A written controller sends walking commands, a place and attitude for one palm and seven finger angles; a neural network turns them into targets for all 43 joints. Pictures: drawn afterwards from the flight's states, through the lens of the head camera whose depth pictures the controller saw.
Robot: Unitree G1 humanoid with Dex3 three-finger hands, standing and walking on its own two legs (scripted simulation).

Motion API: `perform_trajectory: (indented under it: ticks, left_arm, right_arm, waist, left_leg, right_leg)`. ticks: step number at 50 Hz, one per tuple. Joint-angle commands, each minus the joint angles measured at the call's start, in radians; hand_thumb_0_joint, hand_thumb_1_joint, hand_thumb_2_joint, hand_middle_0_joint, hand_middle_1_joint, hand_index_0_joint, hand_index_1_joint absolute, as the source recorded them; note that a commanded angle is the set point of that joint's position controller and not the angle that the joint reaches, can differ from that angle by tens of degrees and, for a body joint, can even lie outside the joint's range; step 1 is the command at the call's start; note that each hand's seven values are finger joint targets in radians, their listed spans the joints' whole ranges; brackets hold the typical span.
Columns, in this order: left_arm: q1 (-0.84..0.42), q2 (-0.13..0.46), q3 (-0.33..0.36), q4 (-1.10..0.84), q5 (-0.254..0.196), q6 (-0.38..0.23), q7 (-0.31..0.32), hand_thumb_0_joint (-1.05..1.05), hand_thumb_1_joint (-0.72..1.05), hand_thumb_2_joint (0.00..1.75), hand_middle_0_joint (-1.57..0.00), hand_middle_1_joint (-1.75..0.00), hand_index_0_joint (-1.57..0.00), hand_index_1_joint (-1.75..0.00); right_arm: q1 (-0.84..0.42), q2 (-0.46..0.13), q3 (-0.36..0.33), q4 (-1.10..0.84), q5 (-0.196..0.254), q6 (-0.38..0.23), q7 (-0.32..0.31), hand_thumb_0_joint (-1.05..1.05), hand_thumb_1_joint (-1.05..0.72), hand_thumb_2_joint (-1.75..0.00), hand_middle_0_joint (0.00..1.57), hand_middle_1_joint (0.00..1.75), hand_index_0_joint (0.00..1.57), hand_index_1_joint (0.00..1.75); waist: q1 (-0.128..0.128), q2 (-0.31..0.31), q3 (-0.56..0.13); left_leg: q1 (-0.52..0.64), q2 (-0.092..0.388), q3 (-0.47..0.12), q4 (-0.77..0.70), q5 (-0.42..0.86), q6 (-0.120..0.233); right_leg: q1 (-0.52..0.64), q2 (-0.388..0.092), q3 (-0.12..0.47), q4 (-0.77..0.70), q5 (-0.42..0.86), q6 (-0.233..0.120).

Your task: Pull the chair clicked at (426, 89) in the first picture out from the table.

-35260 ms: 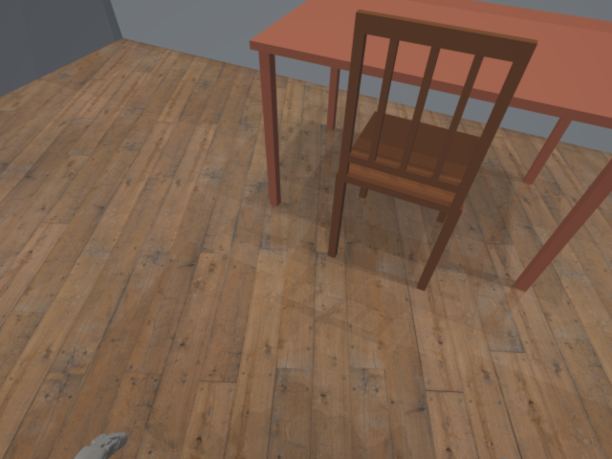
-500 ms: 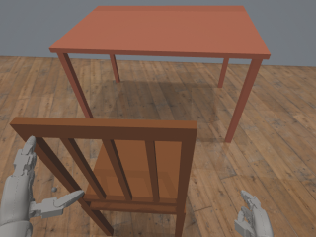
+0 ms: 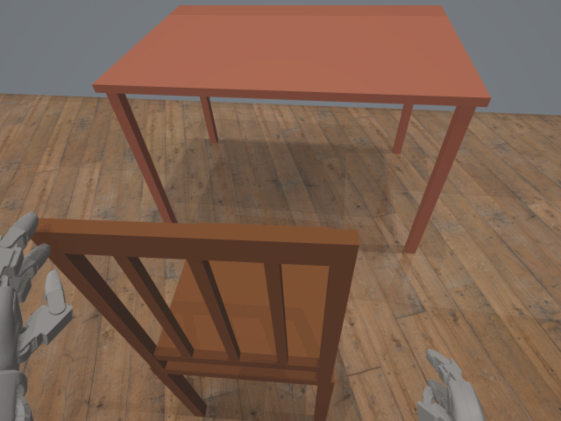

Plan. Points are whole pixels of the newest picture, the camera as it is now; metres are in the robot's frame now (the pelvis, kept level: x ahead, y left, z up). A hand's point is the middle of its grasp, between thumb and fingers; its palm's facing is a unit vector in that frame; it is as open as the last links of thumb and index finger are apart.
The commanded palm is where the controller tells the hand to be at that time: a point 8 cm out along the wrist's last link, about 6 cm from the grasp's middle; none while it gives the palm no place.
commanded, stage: draw the hand back to the body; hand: left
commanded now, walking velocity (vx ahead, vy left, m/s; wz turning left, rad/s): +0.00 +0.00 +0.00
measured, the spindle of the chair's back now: (219, 316) +0.28 +0.16 -0.05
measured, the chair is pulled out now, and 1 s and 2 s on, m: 0.56 0.55 0.55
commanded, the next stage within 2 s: step back with the hand held close in 0.20 s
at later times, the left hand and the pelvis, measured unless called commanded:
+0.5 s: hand (60, 305) +0.18 +0.27 +0.15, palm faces +0.47 -0.76 -0.44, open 7.4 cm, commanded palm +0.13 +0.29 +0.18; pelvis -0.02 +0.00 +0.00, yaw -2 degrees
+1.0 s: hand (44, 354) +0.13 +0.25 +0.16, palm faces +0.43 -0.76 -0.49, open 7.4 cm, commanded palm +0.08 +0.29 +0.18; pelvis -0.07 -0.01 -0.01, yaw -2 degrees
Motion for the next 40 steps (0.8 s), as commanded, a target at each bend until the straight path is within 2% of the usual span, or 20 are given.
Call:
perform_trajectory:
  ticks: [1,3,6,7,8,10,11,12,15,16,17,19,21,23,24,26,30,35,37,40]
  left_arm:
    - [-0.115,0.202,0.135,-0.252,0.008,-0.088,0.029,0.0,0.9,0.9,-0.2,-0.3,-0.2,-0.3]
    - [-0.13,0.195,0.126,-0.261,0.01,-0.086,0.026,0.0,0.9,0.9,-0.2,-0.3,-0.2,-0.3]
    - [-0.108,0.2,0.135,-0.243,0.007,-0.084,0.028,0.0,0.9,0.9,-0.2,-0.3,-0.2,-0.3]
    - [-0.114,0.197,0.133,-0.239,0.008,-0.079,0.025,0.0,0.9,0.9,-0.2,-0.3,-0.2,-0.3]
    - [-0.125,0.185,0.12,-0.245,0.008,-0.082,0.023,0.0,0.9,0.9,-0.2,-0.3,-0.2,-0.3]
    - [-0.124,0.189,0.125,-0.241,0.005,-0.084,0.024,0.0,0.9,0.9,-0.2,-0.3,-0.2,-0.3]
    - [-0.128,0.197,0.13,-0.257,0.006,-0.087,0.025,0.0,0.9,0.9,-0.2,-0.3,-0.2,-0.3]
    - [-0.133,0.203,0.137,-0.246,0.007,-0.081,0.025,0.0,0.9,0.9,-0.2,-0.3,-0.2,-0.3]
    - [-0.116,0.192,0.13,-0.238,0.005,-0.086,0.024,0.0,0.9,0.9,-0.2,-0.3,-0.2,-0.3]
    - [-0.172,0.188,0.105,-0.29,0.004,-0.091,0.021,0.0,0.9,0.9,-0.2,-0.3,-0.2,-0.3]
    - [-0.372,0.356,0.258,-0.324,-0.023,-0.149,0.013,0.0,0.9,0.9,-0.2,-0.3,-0.2,-0.3]
    - [-0.243,0.282,0.212,-0.231,-0.021,-0.154,0.004,0.0,0.9,0.9,-0.2,-0.3,-0.2,-0.3]
    - [-0.167,0.218,0.154,-0.243,-0.018,-0.147,-0.003,0.0,0.9,0.9,-0.2,-0.3,-0.2,-0.3]
    - [-0.118,0.213,0.151,-0.28,-0.016,-0.156,0.0,0.0,0.9,0.9,-0.2,-0.3,-0.2,-0.3]
    - [-0.089,0.218,0.153,-0.295,-0.013,-0.158,0.004,0.0,0.9,0.9,-0.2,-0.3,-0.2,-0.3]
    - [-0.037,0.221,0.168,-0.308,-0.008,-0.157,0.01,0.0,0.9,0.9,-0.2,-0.3,-0.2,-0.3]
    - [0.036,0.241,0.218,-0.28,-0.007,-0.152,0.021,0.0,0.9,0.9,-0.2,-0.3,-0.2,-0.3]
    - [0.078,0.232,0.235,-0.192,-0.006,-0.137,0.028,0.0,0.9,0.9,-0.2,-0.3,-0.2,-0.3]
    - [0.075,0.235,0.232,-0.183,-0.006,-0.134,0.032,0.0,0.9,0.9,-0.2,-0.3,-0.2,-0.3]
    - [0.055,0.237,0.224,-0.203,0.001,-0.134,0.033,0.0,0.9,0.9,-0.2,-0.3,-0.2,-0.3]
  right_arm:
    - [-0.129,-0.102,-0.043,-0.165,-0.002,-0.061,-0.01,0.0,-0.9,-0.9,0.2,0.3,0.2,0.3]
    - [-0.13,-0.097,-0.037,-0.165,-0.001,-0.064,-0.007,0.0,-0.9,-0.9,0.2,0.3,0.2,0.3]
    - [-0.13,-0.101,-0.042,-0.163,-0.003,-0.06,-0.007,0.0,-0.9,-0.9,0.2,0.3,0.2,0.3]
    - [-0.136,-0.101,-0.041,-0.162,-0.002,-0.058,-0.006,0.0,-0.9,-0.9,0.2,0.3,0.2,0.3]
    - [-0.132,-0.094,-0.038,-0.164,0.0,-0.059,-0.006,0.0,-0.9,-0.9,0.2,0.3,0.2,0.3]
    - [-0.133,-0.097,-0.039,-0.165,-0.001,-0.056,-0.005,0.0,-0.9,-0.9,0.2,0.3,0.2,0.3]
    - [-0.135,-0.098,-0.041,-0.168,-0.001,-0.058,-0.005,0.0,-0.9,-0.9,0.2,0.3,0.2,0.3]
    - [-0.137,-0.099,-0.038,-0.165,0.001,-0.057,-0.005,0.0,-0.9,-0.9,0.2,0.3,0.2,0.3]
    - [-0.137,-0.095,-0.039,-0.17,0.0,-0.058,-0.004,0.0,-0.9,-0.9,0.2,0.3,0.2,0.3]
    - [-0.138,-0.101,-0.037,-0.175,-0.001,-0.062,-0.003,0.0,-0.9,-0.9,0.2,0.3,0.2,0.3]
    - [-0.106,-0.081,-0.022,-0.232,0.023,-0.038,-0.01,0.0,-0.9,-0.9,0.2,0.3,0.2,0.3]
    - [-0.121,-0.077,-0.032,-0.209,0.014,-0.028,-0.018,0.0,-0.9,-0.9,0.2,0.3,0.2,0.3]
    - [-0.125,-0.088,-0.027,-0.227,0.009,-0.018,-0.015,0.0,-0.9,-0.9,0.2,0.3,0.2,0.3]
    - [-0.123,-0.088,-0.026,-0.235,0.006,-0.014,-0.017,0.0,-0.9,-0.9,0.2,0.3,0.2,0.3]
    - [-0.124,-0.09,-0.03,-0.241,0.004,-0.009,-0.016,0.0,-0.9,-0.9,0.2,0.3,0.2,0.3]
    - [-0.123,-0.087,-0.035,-0.248,0.002,0.0,-0.016,0.0,-0.9,-0.9,0.2,0.3,0.2,0.3]
    - [-0.119,-0.077,-0.051,-0.248,0.007,0.022,-0.019,0.0,-0.9,-0.9,0.2,0.3,0.2,0.3]
    - [-0.116,-0.071,-0.064,-0.241,0.015,0.057,-0.025,0.0,-0.9,-0.9,0.2,0.3,0.2,0.3]
    - [-0.118,-0.072,-0.067,-0.235,0.02,0.062,-0.03,0.0,-0.9,-0.9,0.2,0.3,0.2,0.3]
    - [-0.116,-0.071,-0.056,-0.243,0.015,0.059,-0.028,0.0,-0.9,-0.9,0.2,0.3,0.2,0.3]
  waist:
    - [-0.013,-0.02,-0.134]
    - [-0.015,0.007,-0.121]
    - [-0.014,-0.026,-0.126]
    - [-0.017,0.007,-0.109]
    - [-0.018,-0.012,-0.109]
    - [-0.016,-0.003,-0.1]
    - [-0.014,0.014,-0.111]
    - [-0.017,0.032,-0.086]
    - [-0.013,-0.011,-0.101]
    - [-0.018,0.01,-0.123]
    - [-0.047,0.028,0.007]
    - [-0.05,-0.031,-0.018]
    - [-0.053,0.006,-0.077]
    - [-0.051,0.082,-0.14]
    - [-0.05,0.084,-0.158]
    - [-0.05,0.05,-0.201]
    - [-0.055,-0.033,-0.221]
    - [-0.064,-0.092,-0.189]
    - [-0.071,-0.088,-0.173]
    - [-0.065,-0.114,-0.16]
  left_leg:
    - [-0.105,0.022,-0.001,-0.087,0.364,0.017]
    - [-0.12,0.019,0.0,-0.093,0.354,0.014]
    - [-0.111,0.022,0.001,-0.088,0.36,0.018]
    - [-0.124,0.019,0.001,-0.091,0.347,0.014]
    - [-0.122,0.02,0.005,-0.093,0.34,0.015]
    - [-0.127,0.022,0.001,-0.099,0.316,0.014]
    - [-0.12,0.021,0.001,-0.098,0.318,0.015]
    - [-0.14,0.018,-0.001,-0.1,0.305,0.012]
    - [-0.13,0.021,-0.001,-0.099,0.306,0.016]
    - [-0.115,0.019,0.001,-0.098,0.307,0.017]
    - [-0.15,0.056,-0.012,-0.096,0.22,0.03]
    - [-0.149,0.063,-0.022,-0.087,0.183,0.033]
    - [-0.116,0.076,-0.029,-0.083,0.261,0.033]
    - [-0.101,0.097,-0.036,-0.091,0.356,0.035]
    - [-0.103,0.105,-0.043,-0.084,0.394,0.035]
    - [-0.108,0.113,-0.049,-0.061,0.461,0.031]
    - [-0.145,0.113,-0.048,-0.033,0.452,0.023]
    - [-0.209,0.096,-0.041,-0.018,0.288,0.022]
    - [-0.232,0.092,-0.047,-0.026,0.226,0.026]
    - [-0.275,0.079,-0.038,-0.013,0.114,0.032]
  right_leg:
    - [0.143,-0.002,0.028,-0.03,0.188,-0.061]
    - [0.15,-0.004,0.03,-0.04,0.185,-0.063]
    - [0.148,-0.002,0.032,-0.037,0.196,-0.062]
    - [0.147,0.0,0.038,-0.046,0.191,-0.065]
    - [0.146,-0.002,0.032,-0.049,0.184,-0.062]
    - [0.135,0.0,0.034,-0.042,0.157,-0.062]
    - [0.136,0.0,0.036,-0.042,0.156,-0.062]
    - [0.135,0.003,0.04,-0.048,0.148,-0.066]
    - [0.136,0.001,0.035,-0.047,0.148,-0.063]
    - [0.138,-0.002,0.04,-0.048,0.152,-0.061]
    - [0.028,-0.04,0.148,-0.085,0.205,-0.055]
    - [0.015,-0.072,0.16,-0.094,0.201,-0.066]
    - [0.029,-0.073,0.147,-0.065,0.234,-0.061]
    - [0.062,-0.071,0.121,-0.023,0.285,-0.052]
    - [0.062,-0.068,0.115,-0.009,0.298,-0.049]
    - [0.077,-0.074,0.106,0.011,0.342,-0.048]
    - [0.07,-0.09,0.112,0.031,0.384,-0.053]
    - [0.012,-0.097,0.138,0.011,0.292,-0.059]
    - [-0.002,-0.101,0.146,-0.003,0.244,-0.061]
    - [-0.039,-0.102,0.154,-0.025,0.12,-0.056]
